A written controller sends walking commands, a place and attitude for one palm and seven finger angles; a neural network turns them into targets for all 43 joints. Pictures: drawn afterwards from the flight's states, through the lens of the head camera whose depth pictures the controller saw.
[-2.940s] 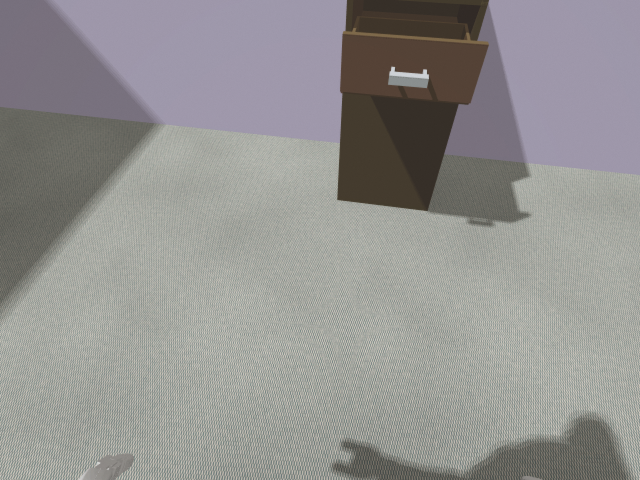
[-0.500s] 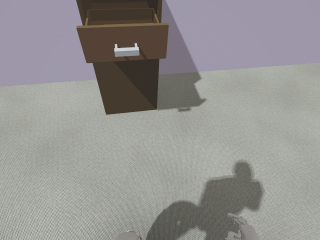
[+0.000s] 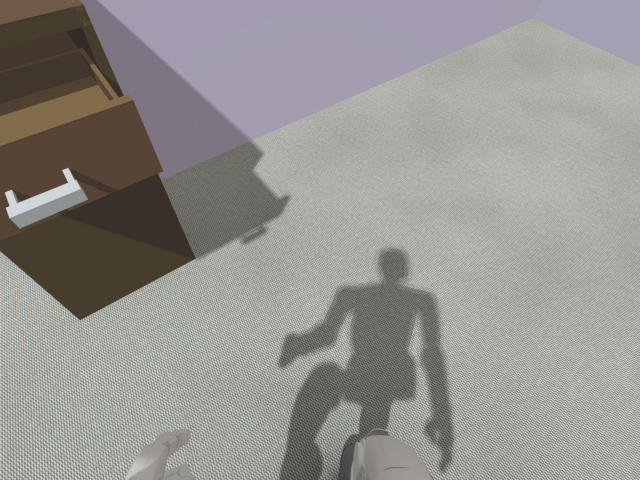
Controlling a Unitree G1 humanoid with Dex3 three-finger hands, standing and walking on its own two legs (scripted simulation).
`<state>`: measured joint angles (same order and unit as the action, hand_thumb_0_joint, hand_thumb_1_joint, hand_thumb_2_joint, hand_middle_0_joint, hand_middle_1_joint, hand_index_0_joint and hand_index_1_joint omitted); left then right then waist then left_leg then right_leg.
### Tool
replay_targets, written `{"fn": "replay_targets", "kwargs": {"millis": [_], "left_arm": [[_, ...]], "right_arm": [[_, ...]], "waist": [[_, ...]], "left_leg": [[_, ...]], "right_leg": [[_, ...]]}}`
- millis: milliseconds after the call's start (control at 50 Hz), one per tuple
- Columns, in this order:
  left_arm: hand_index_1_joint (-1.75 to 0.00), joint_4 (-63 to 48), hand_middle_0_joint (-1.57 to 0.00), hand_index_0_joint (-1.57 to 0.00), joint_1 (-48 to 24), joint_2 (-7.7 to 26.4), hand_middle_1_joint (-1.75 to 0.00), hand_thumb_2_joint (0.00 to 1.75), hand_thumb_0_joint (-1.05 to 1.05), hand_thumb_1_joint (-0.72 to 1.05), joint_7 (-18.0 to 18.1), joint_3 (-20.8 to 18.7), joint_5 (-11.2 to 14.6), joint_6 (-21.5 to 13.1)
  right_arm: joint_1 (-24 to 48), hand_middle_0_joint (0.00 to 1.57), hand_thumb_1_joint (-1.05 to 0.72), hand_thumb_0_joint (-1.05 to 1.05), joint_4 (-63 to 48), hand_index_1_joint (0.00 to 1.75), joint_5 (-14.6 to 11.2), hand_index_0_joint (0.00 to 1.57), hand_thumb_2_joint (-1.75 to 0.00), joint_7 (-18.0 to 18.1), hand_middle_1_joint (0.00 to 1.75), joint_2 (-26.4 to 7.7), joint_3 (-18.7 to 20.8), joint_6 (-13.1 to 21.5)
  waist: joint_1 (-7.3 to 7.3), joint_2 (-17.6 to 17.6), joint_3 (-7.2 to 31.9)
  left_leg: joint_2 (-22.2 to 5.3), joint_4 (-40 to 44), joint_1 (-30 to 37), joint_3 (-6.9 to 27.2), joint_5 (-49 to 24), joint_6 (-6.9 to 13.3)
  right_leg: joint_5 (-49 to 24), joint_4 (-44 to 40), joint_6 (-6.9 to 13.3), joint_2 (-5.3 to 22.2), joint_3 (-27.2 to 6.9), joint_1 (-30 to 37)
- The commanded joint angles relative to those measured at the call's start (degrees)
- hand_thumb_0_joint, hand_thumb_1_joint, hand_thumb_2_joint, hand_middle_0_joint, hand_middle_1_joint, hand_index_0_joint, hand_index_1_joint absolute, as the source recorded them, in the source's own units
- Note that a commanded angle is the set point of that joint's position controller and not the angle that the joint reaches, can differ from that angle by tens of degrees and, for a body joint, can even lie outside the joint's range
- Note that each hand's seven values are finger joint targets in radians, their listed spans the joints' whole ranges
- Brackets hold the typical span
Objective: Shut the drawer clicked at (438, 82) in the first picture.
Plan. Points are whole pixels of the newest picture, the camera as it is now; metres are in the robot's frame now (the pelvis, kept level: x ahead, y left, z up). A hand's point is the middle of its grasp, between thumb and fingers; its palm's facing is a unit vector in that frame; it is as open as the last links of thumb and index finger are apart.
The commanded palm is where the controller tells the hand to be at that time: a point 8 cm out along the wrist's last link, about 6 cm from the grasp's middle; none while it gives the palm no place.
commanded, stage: walk to a spot facing it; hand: left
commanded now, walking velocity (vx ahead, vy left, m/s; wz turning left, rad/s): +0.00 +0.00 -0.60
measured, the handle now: (44, 194) +0.53 +0.44 +0.00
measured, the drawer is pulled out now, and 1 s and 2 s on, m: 0.28 0.28 0.28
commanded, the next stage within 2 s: turn to face it in 0.20 s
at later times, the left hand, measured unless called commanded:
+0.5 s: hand (198, 446) +0.19 +0.17 -0.15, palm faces -0.10 -0.96 -0.24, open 7.4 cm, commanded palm none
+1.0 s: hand (186, 477) +0.15 +0.18 -0.15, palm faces +0.11 -0.95 -0.30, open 7.3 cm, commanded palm none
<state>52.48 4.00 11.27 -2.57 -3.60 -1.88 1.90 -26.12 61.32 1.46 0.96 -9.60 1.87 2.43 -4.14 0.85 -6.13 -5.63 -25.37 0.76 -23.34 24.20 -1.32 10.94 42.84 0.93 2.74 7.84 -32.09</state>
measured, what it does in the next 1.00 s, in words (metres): steps on the spot: right foot, then left foot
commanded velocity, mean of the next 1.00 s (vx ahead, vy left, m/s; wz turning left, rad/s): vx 0.00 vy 0.00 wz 0.28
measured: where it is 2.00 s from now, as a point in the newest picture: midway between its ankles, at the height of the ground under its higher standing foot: outside the picture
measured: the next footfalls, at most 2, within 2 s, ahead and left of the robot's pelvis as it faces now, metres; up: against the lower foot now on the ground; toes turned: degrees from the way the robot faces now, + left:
right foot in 0.06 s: +0.16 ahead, -0.08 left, +0.00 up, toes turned -9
left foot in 0.54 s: +0.14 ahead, +0.11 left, +0.00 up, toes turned -5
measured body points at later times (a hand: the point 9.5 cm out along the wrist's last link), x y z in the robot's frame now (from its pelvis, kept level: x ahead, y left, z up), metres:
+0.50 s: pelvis +0.08 -0.01 +0.00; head +0.09 -0.02 +0.45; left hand +0.19 +0.22 -0.13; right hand +0.15 -0.26 -0.13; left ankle +0.11 +0.13 -0.71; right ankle +0.12 -0.08 -0.73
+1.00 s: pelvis +0.07 -0.03 +0.00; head +0.12 -0.06 +0.45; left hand +0.14 +0.23 -0.12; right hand +0.12 -0.29 -0.16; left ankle +0.09 +0.11 -0.71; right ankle +0.05 -0.15 -0.73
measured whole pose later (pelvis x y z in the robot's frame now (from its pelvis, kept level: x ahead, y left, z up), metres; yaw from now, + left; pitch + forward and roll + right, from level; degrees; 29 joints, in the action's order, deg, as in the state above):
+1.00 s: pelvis +0.07 -0.03 +0.00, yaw +6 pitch +1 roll +0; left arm 53.7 9.3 11.4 1.5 -3.2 -0.7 0.3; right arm -13.9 56.0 0.8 0.0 -14.6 4.8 -3.5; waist -1.6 -3.7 -4.0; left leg 2.0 -43.3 -24.1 6.3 23.1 -2.0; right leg 19.0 30.8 0.3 1.2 3.1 -13.1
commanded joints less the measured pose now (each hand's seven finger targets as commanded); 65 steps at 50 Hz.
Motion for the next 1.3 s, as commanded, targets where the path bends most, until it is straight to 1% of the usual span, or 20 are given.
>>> {"fn": "replay_targets", "kwargs": {"millis": [0,20,40,60,80,180,280,480,500,560,600,700,800,880,900,920,940,960,1040,1280], "left_arm": [[-0.30,-1.58,-0.20,-0.20,11.87,6.00,-0.30,0.90,0.00,0.90,0.59,-1.68,0.06,-2.82],[-0.30,-0.05,-0.20,-0.20,17.38,12.07,-0.30,0.90,0.00,0.90,1.12,-3.00,-0.06,-3.76],[-0.30,0.31,-0.20,-0.20,20.89,17.49,-0.30,0.90,0.00,0.90,2.19,-4.10,1.23,-4.05],[-0.30,-0.45,-0.20,-0.20,20.05,17.20,-0.30,0.90,0.00,0.90,3.24,-4.12,2.11,-3.21],[-0.30,-1.29,-0.20,-0.20,15.19,14.74,-0.30,0.90,0.00,0.90,3.66,-3.33,2.12,-2.75],[-0.30,-4.15,-0.20,-0.20,4.01,10.06,-0.30,0.90,0.00,0.90,4.08,-2.10,1.28,-2.79],[-0.30,-3.79,-0.20,-0.20,6.43,9.75,-0.30,0.90,0.00,0.90,3.40,-2.29,0.92,-2.20],[-0.30,-0.08,-0.20,-0.20,11.00,7.45,-0.30,0.90,0.00,0.90,4.37,-0.37,0.93,-2.66],[-0.30,0.33,-0.20,-0.20,11.08,7.06,-0.30,0.90,0.00,0.90,4.38,-0.27,1.31,-2.50],[-0.30,0.18,-0.20,-0.20,12.08,4.20,-0.30,0.90,0.00,0.90,4.15,0.14,1.49,-1.83],[-0.30,0.44,-0.20,-0.20,9.32,5.95,-0.30,0.90,0.00,0.90,4.29,-0.24,1.07,-1.26],[-0.30,-0.33,-0.20,-0.20,8.92,5.00,-0.30,0.90,0.00,0.90,3.90,-1.07,1.33,-1.04],[-0.30,-2.00,-0.20,-0.20,6.16,3.56,-0.30,0.90,0.00,0.90,4.01,-0.96,1.99,-1.36],[-0.30,-1.16,-0.20,-0.20,11.09,5.43,-0.30,0.90,0.00,0.90,4.29,-1.54,2.29,-1.92],[-0.30,-0.69,-0.20,-0.20,13.12,8.05,-0.30,0.90,0.00,0.90,4.52,-2.12,1.92,-2.34],[-0.30,-0.38,-0.20,-0.20,14.34,13.46,-0.30,0.90,0.00,0.90,5.02,-3.25,0.98,-2.69],[-0.30,-1.28,-0.20,-0.20,14.03,15.65,-0.30,0.90,0.00,0.90,5.00,-3.35,0.93,-2.50],[-0.30,-1.97,-0.20,-0.20,12.67,14.56,-0.30,0.90,0.00,0.90,4.96,-2.79,0.82,-2.32],[-0.30,-3.51,-0.20,-0.20,6.77,9.01,-0.30,0.90,0.00,0.90,4.98,-1.28,0.74,-2.39],[-0.30,-3.67,-0.20,-0.20,11.82,14.35,-0.30,0.90,0.00,0.90,4.52,-2.29,0.11,-1.52]], "right_arm": [[1.93,0.20,-0.90,0.00,-5.39,0.30,-0.56,0.20,-0.90,0.37,0.30,-11.39,2.81,0.51],[0.04,0.20,-0.90,0.00,-6.67,0.30,-1.48,0.20,-0.90,-0.29,0.30,-9.63,2.45,0.15],[-0.64,0.20,-0.90,0.00,-8.86,0.30,-1.73,0.20,-0.90,-0.01,0.30,-5.94,1.86,0.11],[3.93,0.20,-0.90,0.00,-10.21,0.30,-1.80,0.20,-0.90,0.94,0.30,-7.44,1.95,-0.35],[5.78,0.20,-0.90,0.00,-10.16,0.30,-1.65,0.20,-0.90,0.70,0.30,-6.23,1.97,-0.83],[4.93,0.20,-0.90,0.00,-8.54,0.30,-0.10,0.20,-0.90,0.77,0.30,-5.36,1.73,-4.14],[9.62,0.20,-0.90,0.00,-10.64,0.30,0.15,0.20,-0.90,0.35,0.30,-5.80,1.87,-4.48],[11.18,0.20,-0.90,0.00,-7.86,0.30,-0.87,0.20,-0.90,-0.29,0.30,-3.96,0.14,-2.47],[10.51,0.20,-0.90,0.00,-7.15,0.30,-0.92,0.20,-0.90,-0.31,0.30,-4.92,0.14,-2.39],[13.57,0.20,-0.90,0.00,-8.40,0.30,-0.11,0.20,-0.90,-0.41,0.30,-10.91,0.71,-2.76],[14.32,0.20,-0.90,0.00,-7.98,0.30,-0.09,0.20,-0.90,0.40,0.30,-10.19,0.69,-2.97],[11.74,0.20,-0.90,0.00,-8.05,0.30,-0.11,0.20,-0.90,0.79,0.30,-12.42,2.23,-2.93],[9.69,0.20,-0.90,0.00,-8.15,0.30,-0.03,0.20,-0.90,0.49,0.30,-14.14,3.85,-3.43],[12.90,0.20,-0.90,0.00,-9.72,0.30,-0.71,0.20,-0.90,-0.05,0.30,-14.07,4.71,-3.86],[13.26,0.20,-0.90,0.00,-10.31,0.30,-1.14,0.20,-0.90,-0.40,0.30,-12.29,4.68,-3.77],[13.35,0.20,-0.90,0.00,-11.80,0.30,-1.37,0.20,-0.90,-0.73,0.30,-8.49,4.06,-3.65],[15.30,0.20,-0.90,0.00,-13.22,0.30,-0.78,0.20,-0.90,-0.58,0.30,-8.90,4.22,-3.75],[15.88,0.20,-0.90,0.00,-13.12,0.30,-0.36,0.20,-0.90,-0.79,0.30,-9.54,4.59,-4.30],[15.44,0.20,-0.90,0.00,-10.51,0.30,-0.22,0.20,-0.90,-2.03,0.30,-8.59,4.34,-5.52],[22.45,0.20,-0.90,0.00,-14.96,0.30,-0.66,0.20,-0.90,-2.72,0.30,-8.42,2.61,-4.83]], "waist": [[8.83,-7.45,10.81],[10.73,2.82,18.57],[10.01,13.26,25.49],[10.57,5.91,25.02],[8.50,2.28,17.86],[1.32,0.98,9.12],[2.70,4.97,9.42],[4.03,5.28,9.45],[3.82,3.70,8.61],[5.93,-11.85,3.44],[4.97,-16.43,0.37],[4.11,-7.78,6.71],[2.07,-9.86,11.36],[4.92,-10.11,14.49],[5.71,-4.91,15.53],[6.54,10.56,15.17],[7.22,14.30,13.33],[6.55,9.15,10.67],[3.17,9.47,2.95],[6.20,11.31,6.10]], "left_leg": [[-13.07,-20.93,-2.59,4.14,-56.21,3.60],[-9.01,-38.11,-18.78,4.19,-28.95,0.17],[1.26,-59.49,-34.14,9.58,13.52,-3.42],[-0.84,-59.49,-33.79,20.45,12.26,-1.95],[-2.95,-57.76,-34.90,21.19,6.80,-2.10],[-3.23,-46.45,-28.06,22.17,-2.08,-3.37],[-0.88,-38.60,-28.86,22.54,-5.34,-3.23],[3.45,-3.34,-12.85,22.24,-7.56,0.12],[2.94,0.71,-9.66,23.30,-11.29,0.56],[-11.30,8.13,-15.64,39.31,-19.72,7.64],[-10.82,12.24,-18.69,42.79,-24.28,10.59],[-8.72,5.98,-8.22,39.63,-38.46,12.36],[-6.59,1.78,-4.17,41.70,-45.57,11.73],[-2.50,-3.20,-11.26,41.92,-38.60,7.44],[0.29,-6.55,-19.68,39.22,-28.30,4.18],[7.21,-17.28,-32.22,28.63,-7.04,-0.19],[7.97,-28.91,-35.24,25.70,10.80,-1.42],[6.44,-38.01,-34.94,27.56,9.13,-1.07],[3.38,-44.54,-36.15,23.88,0.09,-2.72],[4.36,-16.83,-22.89,15.98,-0.52,-1.15]], "right_leg": [[-3.42,-11.96,2.52,-3.97,2.26,20.93],[-24.19,-12.62,7.13,7.08,-10.95,40.79],[-55.36,-12.87,15.51,23.43,-36.52,49.46],[-54.46,-15.17,17.67,22.58,-31.54,45.36],[-47.39,-16.60,16.05,19.19,-26.77,39.14],[-26.06,-23.39,9.64,10.25,-18.41,14.33],[-8.78,-25.75,8.69,7.14,-21.64,13.47],[-2.81,-25.40,6.44,8.02,-18.41,19.05],[-1.68,-23.70,4.52,7.42,-16.92,17.03],[6.97,-13.39,-1.67,0.49,-5.96,13.16],[12.95,-1.55,-2.53,-1.13,-5.98,12.01],[16.05,10.69,-3.66,-0.95,-7.98,4.31],[16.00,0.21,-4.63,-2.51,-6.95,8.22],[2.53,-19.44,-4.69,-2.67,-6.08,22.67],[-3.67,-24.08,-3.61,2.52,-9.41,32.86],[-12.94,-25.20,0.91,17.23,-20.76,40.97],[-23.68,-23.83,6.71,26.15,-25.43,35.34],[-21.10,-23.33,8.28,24.71,-21.28,29.06],[-23.73,-21.78,5.26,15.83,-9.03,24.33],[-27.19,-15.83,4.85,18.19,-2.12,27.28]]}}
